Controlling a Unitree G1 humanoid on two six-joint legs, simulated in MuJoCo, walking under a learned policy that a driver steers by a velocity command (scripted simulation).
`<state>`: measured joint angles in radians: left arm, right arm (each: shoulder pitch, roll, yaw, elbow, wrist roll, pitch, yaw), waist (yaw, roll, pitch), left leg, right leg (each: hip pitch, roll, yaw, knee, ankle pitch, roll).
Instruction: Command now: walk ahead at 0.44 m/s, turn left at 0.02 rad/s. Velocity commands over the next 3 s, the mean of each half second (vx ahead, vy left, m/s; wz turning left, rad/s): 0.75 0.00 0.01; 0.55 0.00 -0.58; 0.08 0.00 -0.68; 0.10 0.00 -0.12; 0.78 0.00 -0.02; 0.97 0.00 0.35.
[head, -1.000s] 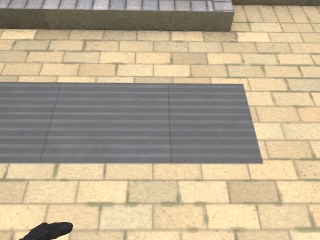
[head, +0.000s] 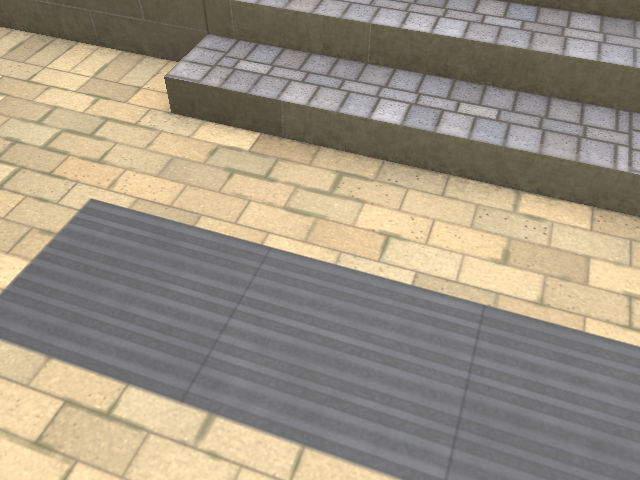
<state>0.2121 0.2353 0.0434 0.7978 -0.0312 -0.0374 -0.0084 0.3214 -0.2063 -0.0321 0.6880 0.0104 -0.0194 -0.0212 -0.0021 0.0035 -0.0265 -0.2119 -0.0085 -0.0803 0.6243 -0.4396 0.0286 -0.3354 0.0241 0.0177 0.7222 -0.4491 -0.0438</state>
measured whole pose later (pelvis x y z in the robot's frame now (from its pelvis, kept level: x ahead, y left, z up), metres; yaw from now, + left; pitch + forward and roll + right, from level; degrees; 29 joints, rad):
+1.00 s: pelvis +0.64 -0.02 -0.02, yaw -17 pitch -1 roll +2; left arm 0.18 0.31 0.08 0.67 0.00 -0.03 -0.03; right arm 0.18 -0.27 -0.05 0.77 0.02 -0.06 -0.03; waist 0.01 -0.01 0.11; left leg -0.16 -0.02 0.16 1.08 -0.52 -0.02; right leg -0.52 0.08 -0.07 0.64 -0.09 -0.15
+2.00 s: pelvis +0.85 +0.00 +0.01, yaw -41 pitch +1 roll +0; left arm 0.36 0.25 0.04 0.73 -0.01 -0.02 0.02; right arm 0.22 -0.28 -0.04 0.74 0.04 -0.05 0.01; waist 0.02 0.02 -0.03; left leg -0.40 -0.02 0.01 0.83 -0.43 0.05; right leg -0.16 -0.01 0.09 0.50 -0.36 -0.01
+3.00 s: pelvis +1.36 -0.43 -0.01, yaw -31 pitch +2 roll -1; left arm 0.55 0.21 0.00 1.00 0.07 -0.12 -0.01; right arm 0.06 -0.21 0.00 0.72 -0.01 -0.01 -0.02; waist 0.00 0.02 -0.02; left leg -1.16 0.00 0.05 1.99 -0.44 0.17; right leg 0.18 0.06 -0.23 0.25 -0.46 -0.02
